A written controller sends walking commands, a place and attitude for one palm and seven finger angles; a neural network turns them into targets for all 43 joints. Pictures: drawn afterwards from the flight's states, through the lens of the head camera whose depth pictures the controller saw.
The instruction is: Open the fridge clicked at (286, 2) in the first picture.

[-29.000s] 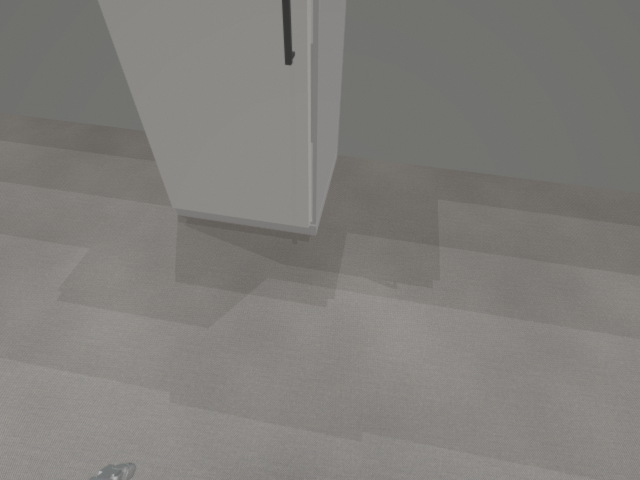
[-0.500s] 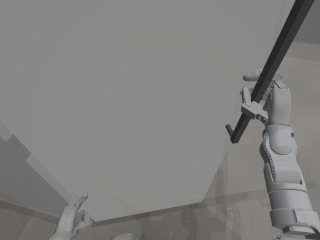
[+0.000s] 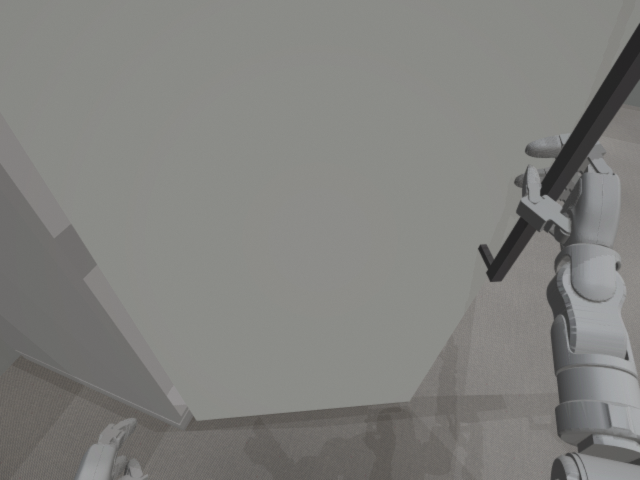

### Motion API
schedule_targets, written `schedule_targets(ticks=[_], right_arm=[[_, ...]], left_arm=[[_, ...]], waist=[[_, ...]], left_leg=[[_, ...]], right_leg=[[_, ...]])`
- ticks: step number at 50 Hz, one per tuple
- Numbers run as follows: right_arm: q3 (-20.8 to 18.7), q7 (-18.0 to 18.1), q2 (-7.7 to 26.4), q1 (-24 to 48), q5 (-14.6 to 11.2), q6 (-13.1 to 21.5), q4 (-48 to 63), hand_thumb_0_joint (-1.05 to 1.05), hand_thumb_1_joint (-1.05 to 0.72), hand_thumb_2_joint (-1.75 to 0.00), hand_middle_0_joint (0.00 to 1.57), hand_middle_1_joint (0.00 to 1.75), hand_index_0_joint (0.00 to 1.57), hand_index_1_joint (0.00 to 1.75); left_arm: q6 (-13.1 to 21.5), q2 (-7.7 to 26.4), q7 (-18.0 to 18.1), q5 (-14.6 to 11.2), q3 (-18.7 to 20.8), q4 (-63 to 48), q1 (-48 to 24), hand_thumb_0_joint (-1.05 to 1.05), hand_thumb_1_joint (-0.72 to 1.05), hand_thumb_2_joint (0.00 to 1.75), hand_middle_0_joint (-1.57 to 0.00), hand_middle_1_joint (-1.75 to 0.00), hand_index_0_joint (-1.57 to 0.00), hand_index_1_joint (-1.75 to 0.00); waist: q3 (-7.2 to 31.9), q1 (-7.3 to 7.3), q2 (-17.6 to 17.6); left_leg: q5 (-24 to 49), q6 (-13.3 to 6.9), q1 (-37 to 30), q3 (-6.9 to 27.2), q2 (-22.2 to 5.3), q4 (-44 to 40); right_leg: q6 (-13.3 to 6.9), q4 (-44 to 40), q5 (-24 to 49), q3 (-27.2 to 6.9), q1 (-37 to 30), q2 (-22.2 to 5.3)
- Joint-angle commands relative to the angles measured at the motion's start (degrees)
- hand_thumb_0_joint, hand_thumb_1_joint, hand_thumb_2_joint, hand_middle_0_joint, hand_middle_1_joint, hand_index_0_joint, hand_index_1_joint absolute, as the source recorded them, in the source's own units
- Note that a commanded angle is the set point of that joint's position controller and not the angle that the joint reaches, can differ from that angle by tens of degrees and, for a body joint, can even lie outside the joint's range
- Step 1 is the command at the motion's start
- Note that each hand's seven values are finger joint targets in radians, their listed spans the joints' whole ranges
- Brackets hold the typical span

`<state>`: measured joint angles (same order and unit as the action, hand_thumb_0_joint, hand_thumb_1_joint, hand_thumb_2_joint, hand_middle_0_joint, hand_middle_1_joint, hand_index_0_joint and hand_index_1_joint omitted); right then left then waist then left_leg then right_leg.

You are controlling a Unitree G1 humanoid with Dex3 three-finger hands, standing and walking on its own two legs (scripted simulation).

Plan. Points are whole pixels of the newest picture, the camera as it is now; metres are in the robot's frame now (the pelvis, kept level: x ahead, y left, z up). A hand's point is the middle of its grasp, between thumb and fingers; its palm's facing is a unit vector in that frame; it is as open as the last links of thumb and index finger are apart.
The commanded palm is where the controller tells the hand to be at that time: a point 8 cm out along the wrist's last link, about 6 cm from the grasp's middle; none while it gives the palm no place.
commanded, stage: stop walking and hold the door back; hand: right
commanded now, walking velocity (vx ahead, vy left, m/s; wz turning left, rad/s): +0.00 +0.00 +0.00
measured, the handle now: (554, 157) +0.44 -0.20 +0.22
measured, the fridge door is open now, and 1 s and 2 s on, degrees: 64 63 63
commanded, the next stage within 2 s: loosen the grip on the handle in 0.26 s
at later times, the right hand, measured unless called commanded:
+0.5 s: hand (545, 205) +0.39 -0.19 +0.19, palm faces +0.16 +0.98 -0.10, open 6.3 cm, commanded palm +0.35 -0.23 +0.18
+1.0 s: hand (531, 213) +0.40 -0.19 +0.17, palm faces +0.20 +0.97 -0.16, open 14.4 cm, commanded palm +0.35 -0.24 +0.18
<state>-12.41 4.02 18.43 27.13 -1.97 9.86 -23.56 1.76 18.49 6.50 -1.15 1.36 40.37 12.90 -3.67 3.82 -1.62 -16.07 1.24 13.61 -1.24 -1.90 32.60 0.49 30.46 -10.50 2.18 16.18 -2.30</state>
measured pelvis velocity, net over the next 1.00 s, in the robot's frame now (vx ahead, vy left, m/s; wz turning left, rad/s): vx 0.02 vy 0.01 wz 0.02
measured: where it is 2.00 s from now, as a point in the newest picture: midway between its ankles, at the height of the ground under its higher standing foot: outside the picture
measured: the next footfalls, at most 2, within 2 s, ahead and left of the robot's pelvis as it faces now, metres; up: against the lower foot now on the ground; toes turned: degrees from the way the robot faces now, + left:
none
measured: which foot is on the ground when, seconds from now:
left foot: down 0.00-1.00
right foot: down 0.00-1.00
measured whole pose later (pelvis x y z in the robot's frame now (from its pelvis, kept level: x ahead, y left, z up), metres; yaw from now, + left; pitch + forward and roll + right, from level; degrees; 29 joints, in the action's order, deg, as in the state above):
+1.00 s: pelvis +0.02 +0.01 +0.00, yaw +1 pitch +2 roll +0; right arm -13.7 -0.4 18.7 21.6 -5.2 16.8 -22.2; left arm 9.1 14.2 4.0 -1.1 -0.6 40.4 14.8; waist 1.7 0.5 -0.9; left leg -18.3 0.2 20.0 -0.4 -0.8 35.9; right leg 1.5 34.4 -14.4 2.4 22.4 -3.3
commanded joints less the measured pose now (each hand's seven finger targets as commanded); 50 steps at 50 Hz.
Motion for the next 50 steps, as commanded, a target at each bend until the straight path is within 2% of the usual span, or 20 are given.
schedule_targets(ticks=[1,3,9,12,17,18,19,20,21,22,25,28,30,32,37,38,39,40,41,50], right_arm=[[-1.93,0.46,10.01,15.46,-0.91,4.38,16.76,0.00,-0.90,-0.90,0.45,1.40,0.45,1.40],[-3.07,0.85,11.15,15.45,-0.30,4.73,18.87,0.00,-0.90,-0.90,0.45,1.40,0.45,1.40],[1.88,0.85,7.17,16.92,-0.38,3.48,21.45,0.00,-0.90,-0.90,0.45,1.40,0.45,1.40],[-0.94,1.38,11.08,19.03,-0.41,2.78,16.78,0.00,-0.90,-0.90,0.45,1.40,0.45,1.40],[1.76,1.05,9.18,25.22,-0.49,2.75,9.20,0.00,-0.90,-0.90,0.45,1.40,0.45,1.40],[-24.00,0.19,44.88,58.24,7.01,4.06,15.46,0.00,-0.90,-0.90,0.45,1.40,0.45,1.40],[-3.19,-3.39,12.74,39.99,5.82,-0.13,-5.83,0.00,-0.78,-0.84,0.45,1.40,0.45,1.40],[-0.73,-5.81,4.63,26.68,-0.23,-0.23,2.92,0.00,-0.66,-0.78,0.45,1.40,0.45,1.40],[-4.55,-6.51,3.50,19.45,-3.21,0.49,0.32,0.00,-0.54,-0.73,0.45,1.40,0.45,1.40],[-8.60,-5.73,8.76,19.73,-5.14,2.15,2.95,0.00,-0.42,-0.67,0.45,1.40,0.45,1.40],[-0.89,-2.70,5.22,24.70,-1.32,7.55,6.82,0.00,-0.05,-0.49,0.45,1.40,0.45,1.40],[-1.13,-0.75,9.90,24.55,2.15,10.00,6.00,0.00,0.31,-0.32,0.45,1.40,0.45,1.40],[-2.40,-0.93,12.01,25.06,2.05,10.88,7.29,0.00,0.55,-0.20,0.42,1.37,0.42,1.37],[0.68,-2.14,10.05,26.14,0.99,10.63,7.24,0.00,0.55,-0.20,0.40,1.33,0.40,1.33],[-1.44,-3.03,11.88,27.04,-2.55,10.53,10.06,0.00,0.55,-0.20,0.33,1.25,0.33,1.25],[-6.34,-2.69,16.45,22.59,-2.51,10.54,7.90,0.00,0.55,-0.20,0.32,1.23,0.32,1.23],[-4.51,-2.98,14.23,22.00,-3.04,10.83,9.74,0.00,0.55,-0.20,0.30,1.22,0.30,1.22],[-7.07,-2.60,16.02,20.92,-3.21,11.17,9.85,0.00,0.55,-0.20,0.29,1.20,0.29,1.20],[-4.25,-2.97,13.28,20.41,-3.25,11.11,10.14,0.00,0.55,-0.20,0.28,1.18,0.28,1.18],[-9.05,-3.59,15.47,13.47,-4.22,9.65,15.37,0.00,0.55,-0.20,0.25,1.15,0.25,1.15]], left_arm=[[3.00,2.58,-0.73,-0.21,0.45,-10.06,-5.93,0.00,0.90,0.90,-0.20,-0.30,-0.20,-0.30],[3.20,2.66,-0.88,-0.03,0.78,-10.39,-6.05,0.00,0.90,0.90,-0.20,-0.30,-0.20,-0.30],[4.23,1.51,-0.83,0.05,0.03,-10.08,-5.63,0.00,0.90,0.90,-0.20,-0.30,-0.20,-0.30],[4.32,1.82,-0.28,0.22,-0.19,-8.67,-5.14,0.00,0.90,0.90,-0.20,-0.30,-0.20,-0.30],[4.39,1.73,0.07,0.09,-0.77,-6.88,-5.10,0.00,0.90,0.90,-0.20,-0.30,-0.20,-0.30],[6.10,3.25,-1.94,1.31,4.11,-8.92,-3.78,0.00,0.90,0.90,-0.20,-0.30,-0.20,-0.30],[9.67,0.59,-2.61,1.09,0.77,-8.62,-4.91,0.00,0.90,0.90,-0.20,-0.30,-0.20,-0.30],[10.85,2.58,-3.79,-1.43,2.89,-9.17,1.23,0.00,0.90,0.90,-0.20,-0.30,-0.20,-0.30],[10.93,2.21,-3.28,-1.33,1.55,-7.89,-1.10,0.00,0.90,0.90,-0.20,-0.30,-0.20,-0.30],[10.39,2.79,-3.23,-0.58,0.85,-7.80,-1.33,0.00,0.90,0.90,-0.20,-0.30,-0.20,-0.30],[10.79,2.29,-3.87,0.02,0.39,-9.89,-3.44,0.00,0.90,0.90,-0.20,-0.30,-0.20,-0.30],[11.02,2.75,-4.12,-0.04,0.27,-10.55,-3.47,0.00,0.90,0.90,-0.20,-0.30,-0.20,-0.30],[10.95,3.03,-3.79,-0.13,0.45,-10.62,-3.60,0.00,0.90,0.90,-0.20,-0.30,-0.20,-0.30],[11.09,3.03,-3.34,-0.53,0.24,-10.58,-3.61,0.00,0.90,0.90,-0.20,-0.30,-0.20,-0.30],[11.49,3.39,-1.95,-0.67,0.44,-9.25,-3.73,0.00,0.90,0.90,-0.20,-0.30,-0.20,-0.30],[11.38,3.75,-1.74,-0.42,0.75,-8.63,-3.27,0.00,0.90,0.90,-0.20,-0.30,-0.20,-0.30],[11.32,3.44,-1.81,-0.26,0.28,-9.18,-3.69,0.00,0.90,0.90,-0.20,-0.30,-0.20,-0.30],[11.17,3.63,-1.65,-0.08,0.55,-8.52,-3.54,0.00,0.90,0.90,-0.20,-0.30,-0.20,-0.30],[11.23,3.39,-1.81,-0.23,0.39,-8.73,-3.45,0.00,0.90,0.90,-0.20,-0.30,-0.20,-0.30],[10.03,3.18,-2.00,0.30,0.87,-8.44,-2.47,0.00,0.90,0.90,-0.20,-0.30,-0.20,-0.30]], waist=[[15.67,-3.94,-6.55],[16.56,-4.66,-7.72],[17.45,-3.79,-3.05],[16.27,-3.85,1.21],[14.72,-3.85,2.28],[10.50,-7.57,17.77],[27.72,0.06,14.28],[32.98,-4.33,-2.13],[27.29,-5.39,-8.82],[22.96,-5.51,-6.55],[13.45,-2.55,5.26],[13.59,-3.35,2.10],[14.67,-3.74,0.31],[13.82,-2.69,0.76],[16.21,-3.05,0.08],[16.40,-4.23,1.03],[17.11,-4.30,0.50],[17.41,-4.61,1.46],[17.49,-4.02,0.73],[21.62,-5.39,2.33]], left_leg=[[1.90,-0.21,-1.10,0.22,0.48,-1.72],[0.38,-0.27,-3.47,0.11,1.01,0.16],[6.53,-0.98,-1.93,3.96,-1.52,-6.72],[6.02,-1.19,0.06,5.69,-2.55,-8.84],[1.63,-0.76,2.47,4.67,-1.99,-9.77],[12.08,-1.74,0.26,10.25,-3.04,-15.42],[18.84,-3.95,-3.34,-1.13,2.09,-2.20],[13.08,-4.32,-0.97,-3.71,1.73,-1.35],[10.25,-3.39,4.15,-3.14,1.67,-3.03],[7.75,-2.66,4.21,-2.62,1.76,-5.00],[-0.39,-1.93,8.24,-2.18,2.05,-4.84],[-6.09,-2.43,10.34,-0.96,2.22,-3.74],[-6.66,-2.78,9.22,-0.07,2.00,-4.01],[-8.45,-2.51,10.26,0.47,2.12,-4.91],[-7.96,-2.32,8.66,1.28,2.04,-6.03],[-7.39,-2.36,7.46,1.58,2.01,-6.24],[-6.01,-2.23,6.60,1.49,1.84,-5.97],[-3.80,-2.31,5.53,1.42,1.93,-5.84],[-1.73,-2.18,6.06,1.19,2.01,-5.36],[14.38,-1.67,1.57,0.65,2.04,-2.31]], right_leg=[[-4.84,-9.00,12.49,-10.55,-6.52,-9.91],[-5.89,-9.34,11.18,-11.50,-3.90,-11.52],[-1.54,-4.07,3.00,-2.75,-5.69,-5.67],[-1.34,-3.38,1.14,-2.37,-5.85,-4.76],[-1.64,-5.00,-1.67,-3.45,-6.19,-4.95],[-3.19,-1.23,-0.93,-1.04,-1.78,-4.17],[-1.76,-8.63,11.27,-0.08,-6.97,1.78],[1.80,-5.83,16.45,-1.13,-16.88,0.25],[2.52,-3.94,12.96,-1.72,-19.89,0.20],[1.96,-4.83,4.92,-2.51,-15.73,0.36],[-0.57,-5.17,-9.43,-2.66,-4.48,-0.06],[-0.88,-5.26,-16.45,-2.45,-1.64,0.60],[-1.15,-4.43,-16.21,-1.94,-1.40,0.77],[-1.42,-3.75,-16.79,-1.09,-1.03,1.12],[-1.70,-2.35,-13.55,-0.29,-1.87,1.50],[-1.75,-1.75,-11.64,0.05,-0.93,1.61],[-1.84,-1.44,-9.70,0.47,-0.70,1.90],[-1.94,-1.09,-7.08,0.25,-0.91,1.61],[-1.92,-0.78,-4.97,0.59,-1.37,1.61],[-2.07,1.62,7.12,1.15,-2.38,1.92]])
